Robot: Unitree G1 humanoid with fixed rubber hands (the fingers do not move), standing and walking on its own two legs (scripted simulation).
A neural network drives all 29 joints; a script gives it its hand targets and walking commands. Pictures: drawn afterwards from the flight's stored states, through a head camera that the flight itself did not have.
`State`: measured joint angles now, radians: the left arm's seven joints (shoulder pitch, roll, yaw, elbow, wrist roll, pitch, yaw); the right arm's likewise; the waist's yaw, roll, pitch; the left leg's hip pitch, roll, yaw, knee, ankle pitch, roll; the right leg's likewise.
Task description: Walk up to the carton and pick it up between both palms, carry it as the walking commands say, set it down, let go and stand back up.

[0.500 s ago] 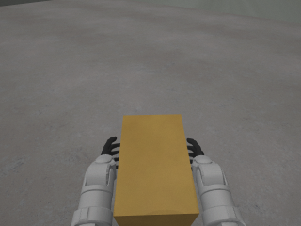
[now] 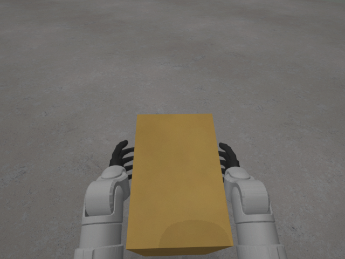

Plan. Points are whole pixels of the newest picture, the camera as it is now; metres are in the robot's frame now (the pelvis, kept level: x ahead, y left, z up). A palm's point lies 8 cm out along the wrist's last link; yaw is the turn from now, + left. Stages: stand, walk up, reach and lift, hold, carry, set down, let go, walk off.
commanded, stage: carry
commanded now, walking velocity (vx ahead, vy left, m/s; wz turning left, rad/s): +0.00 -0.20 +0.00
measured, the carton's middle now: (175, 192) +0.29 +0.01 +0.01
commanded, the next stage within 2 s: none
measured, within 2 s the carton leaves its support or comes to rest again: neither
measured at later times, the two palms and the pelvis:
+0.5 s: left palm (116, 202) +0.23 +0.13 +0.09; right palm (245, 185) +0.26 -0.13 +0.11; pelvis -0.04 -0.04 +0.01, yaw +2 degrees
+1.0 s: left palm (202, 227) +0.18 -0.04 +0.10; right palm (344, 241) +0.17 -0.29 +0.08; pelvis -0.11 -0.15 +0.01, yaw +1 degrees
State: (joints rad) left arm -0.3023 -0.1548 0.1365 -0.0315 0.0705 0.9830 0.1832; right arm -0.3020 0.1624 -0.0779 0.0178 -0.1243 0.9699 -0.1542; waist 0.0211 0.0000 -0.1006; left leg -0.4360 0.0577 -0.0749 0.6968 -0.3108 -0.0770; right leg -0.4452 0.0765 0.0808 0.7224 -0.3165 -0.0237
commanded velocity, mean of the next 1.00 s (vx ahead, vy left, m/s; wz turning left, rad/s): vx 0.00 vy -0.20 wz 0.00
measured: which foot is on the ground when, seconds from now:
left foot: down 0.00-0.18, up 0.20-0.42, down 0.44-0.88, up 0.90-1.00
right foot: down 0.00-0.44, up 0.46-0.84, down 0.86-1.00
